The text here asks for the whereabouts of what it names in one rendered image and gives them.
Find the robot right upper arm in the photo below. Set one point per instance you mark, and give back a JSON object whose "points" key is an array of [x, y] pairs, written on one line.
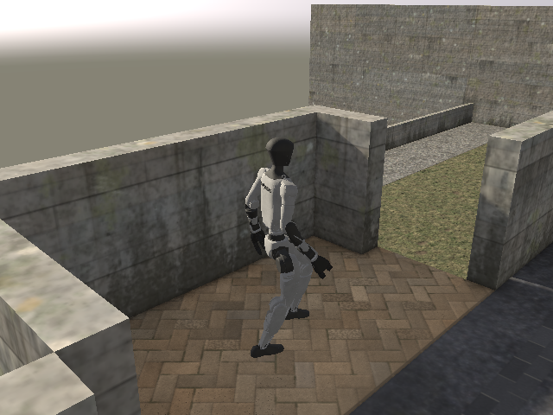
{"points": [[288, 192]]}

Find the right robot foot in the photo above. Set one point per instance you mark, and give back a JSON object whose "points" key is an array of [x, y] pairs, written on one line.
{"points": [[271, 349]]}

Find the robot left forearm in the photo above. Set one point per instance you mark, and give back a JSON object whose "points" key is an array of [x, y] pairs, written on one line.
{"points": [[253, 219]]}

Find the left robot hand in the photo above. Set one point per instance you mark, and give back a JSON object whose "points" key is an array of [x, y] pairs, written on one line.
{"points": [[255, 237]]}

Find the robot right forearm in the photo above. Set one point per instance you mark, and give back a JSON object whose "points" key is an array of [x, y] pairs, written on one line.
{"points": [[307, 251]]}

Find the right robot thigh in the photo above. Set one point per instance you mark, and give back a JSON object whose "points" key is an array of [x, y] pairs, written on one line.
{"points": [[288, 265]]}

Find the right robot hand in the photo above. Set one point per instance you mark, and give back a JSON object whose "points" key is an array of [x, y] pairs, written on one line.
{"points": [[320, 265]]}

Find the robot left upper arm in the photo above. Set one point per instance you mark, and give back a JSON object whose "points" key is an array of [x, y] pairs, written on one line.
{"points": [[251, 199]]}

